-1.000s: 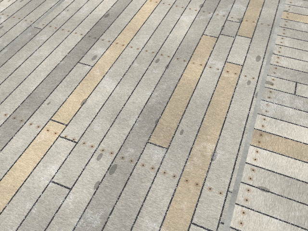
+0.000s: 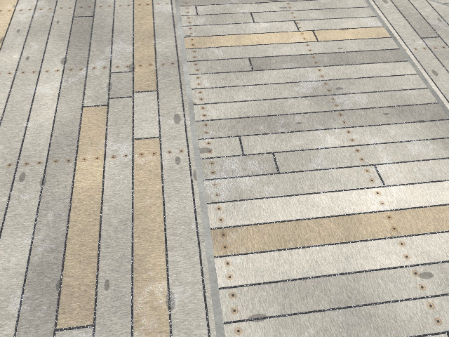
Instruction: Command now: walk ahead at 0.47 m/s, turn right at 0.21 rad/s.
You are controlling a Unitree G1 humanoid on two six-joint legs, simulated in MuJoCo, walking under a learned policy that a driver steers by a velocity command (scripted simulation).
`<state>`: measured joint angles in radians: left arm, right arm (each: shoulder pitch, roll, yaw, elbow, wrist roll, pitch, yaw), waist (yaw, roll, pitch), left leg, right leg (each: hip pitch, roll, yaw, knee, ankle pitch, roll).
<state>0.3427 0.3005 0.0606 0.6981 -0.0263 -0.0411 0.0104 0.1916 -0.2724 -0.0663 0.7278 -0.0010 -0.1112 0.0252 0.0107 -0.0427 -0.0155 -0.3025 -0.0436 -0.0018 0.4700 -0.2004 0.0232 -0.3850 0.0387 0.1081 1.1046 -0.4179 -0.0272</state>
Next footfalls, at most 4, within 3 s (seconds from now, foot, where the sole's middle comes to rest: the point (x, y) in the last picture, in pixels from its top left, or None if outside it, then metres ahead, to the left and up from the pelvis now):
0.36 right None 0.36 -0.16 -0.77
0.90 left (198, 292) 0.64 0.10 -0.77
1.38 right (229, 207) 0.97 0.01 -0.77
1.88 left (130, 192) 1.03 0.37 -0.77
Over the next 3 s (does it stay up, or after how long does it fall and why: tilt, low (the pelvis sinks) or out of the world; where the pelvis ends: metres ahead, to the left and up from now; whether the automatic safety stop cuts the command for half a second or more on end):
stays up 1.23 0.34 0.01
